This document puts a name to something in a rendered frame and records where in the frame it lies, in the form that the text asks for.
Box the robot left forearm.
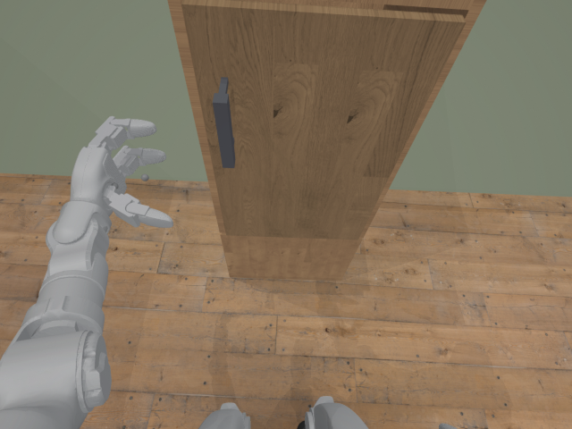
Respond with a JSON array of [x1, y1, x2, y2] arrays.
[[0, 200, 112, 370]]

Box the handle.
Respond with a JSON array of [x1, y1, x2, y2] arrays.
[[213, 77, 235, 168]]

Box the robot right shin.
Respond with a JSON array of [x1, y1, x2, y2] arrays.
[[313, 396, 334, 408]]

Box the robot right thigh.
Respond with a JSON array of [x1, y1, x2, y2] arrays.
[[305, 402, 368, 429]]

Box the cupboard door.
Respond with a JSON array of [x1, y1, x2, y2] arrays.
[[181, 0, 466, 240]]

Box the left robot hand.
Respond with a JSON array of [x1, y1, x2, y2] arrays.
[[70, 116, 173, 228]]

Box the left robot upper arm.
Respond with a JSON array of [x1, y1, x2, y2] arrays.
[[0, 330, 112, 429]]

